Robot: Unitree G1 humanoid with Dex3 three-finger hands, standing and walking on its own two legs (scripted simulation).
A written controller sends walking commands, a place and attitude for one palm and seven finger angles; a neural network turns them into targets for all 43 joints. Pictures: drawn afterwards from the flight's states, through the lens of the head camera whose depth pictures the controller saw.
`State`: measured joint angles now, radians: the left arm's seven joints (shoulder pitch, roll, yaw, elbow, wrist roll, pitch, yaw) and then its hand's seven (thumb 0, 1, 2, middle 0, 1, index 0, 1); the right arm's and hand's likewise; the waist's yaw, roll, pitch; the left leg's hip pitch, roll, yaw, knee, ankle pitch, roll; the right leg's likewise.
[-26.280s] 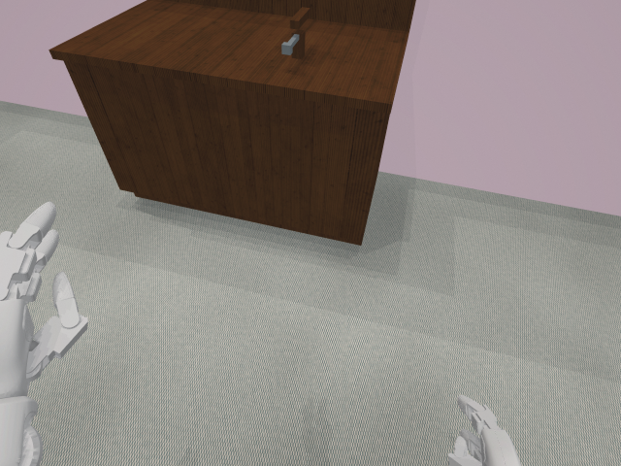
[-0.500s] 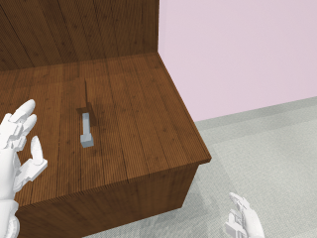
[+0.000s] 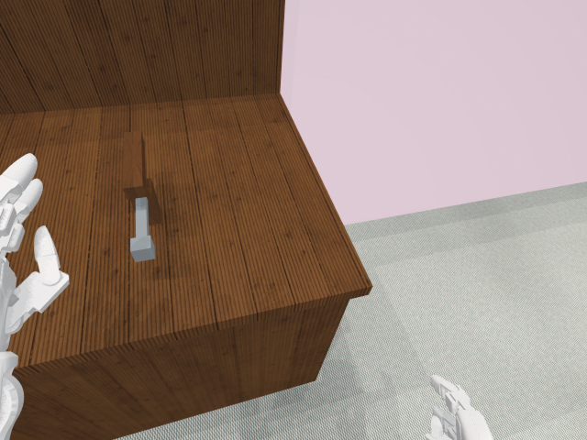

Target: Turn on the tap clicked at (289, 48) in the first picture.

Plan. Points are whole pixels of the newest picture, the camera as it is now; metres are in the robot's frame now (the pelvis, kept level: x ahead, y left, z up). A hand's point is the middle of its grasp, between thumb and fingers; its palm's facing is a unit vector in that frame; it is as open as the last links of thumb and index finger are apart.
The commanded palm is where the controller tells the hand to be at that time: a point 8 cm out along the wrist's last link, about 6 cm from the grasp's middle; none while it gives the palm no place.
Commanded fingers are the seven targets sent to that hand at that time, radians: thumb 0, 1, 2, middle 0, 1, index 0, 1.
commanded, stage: shuffle to correct the standing spot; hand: left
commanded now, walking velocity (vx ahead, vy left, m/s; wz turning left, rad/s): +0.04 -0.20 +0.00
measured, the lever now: (142, 248) +0.35 +0.27 +0.02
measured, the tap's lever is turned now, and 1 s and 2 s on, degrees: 0 0 0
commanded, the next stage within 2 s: come to a stop and stand still in 0.32 s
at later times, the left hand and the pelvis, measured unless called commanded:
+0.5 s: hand (128, 269) +0.23 +0.20 +0.17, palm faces +0.32 -0.87 -0.38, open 7.4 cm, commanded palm +0.18 +0.24 +0.18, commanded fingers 0.00 0.90 0.90 -0.20 -0.30 -0.20 -0.30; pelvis +0.01 -0.04 +0.00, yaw -1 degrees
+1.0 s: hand (50, 217) +0.26 +0.27 +0.20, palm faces +0.48 -0.76 -0.44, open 7.4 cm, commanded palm +0.16 +0.27 +0.18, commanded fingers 0.00 0.90 0.90 -0.20 -0.30 -0.20 -0.30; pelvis +0.00 -0.01 +0.00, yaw +0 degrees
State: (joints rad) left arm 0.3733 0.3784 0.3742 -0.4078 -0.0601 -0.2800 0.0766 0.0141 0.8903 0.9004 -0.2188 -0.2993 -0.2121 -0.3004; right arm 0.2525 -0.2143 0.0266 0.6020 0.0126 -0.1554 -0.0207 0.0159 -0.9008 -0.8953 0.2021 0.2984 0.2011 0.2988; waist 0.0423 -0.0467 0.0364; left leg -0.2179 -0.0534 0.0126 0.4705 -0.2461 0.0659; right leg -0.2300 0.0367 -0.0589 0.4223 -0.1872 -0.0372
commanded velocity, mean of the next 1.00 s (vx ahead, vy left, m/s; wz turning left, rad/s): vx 0.01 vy -0.06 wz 0.00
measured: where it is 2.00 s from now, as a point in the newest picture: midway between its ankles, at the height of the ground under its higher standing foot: outside the picture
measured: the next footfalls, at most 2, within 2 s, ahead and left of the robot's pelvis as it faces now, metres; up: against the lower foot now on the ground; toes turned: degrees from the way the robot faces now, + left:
none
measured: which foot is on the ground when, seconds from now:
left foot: down 0.00-1.00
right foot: down 0.00-1.00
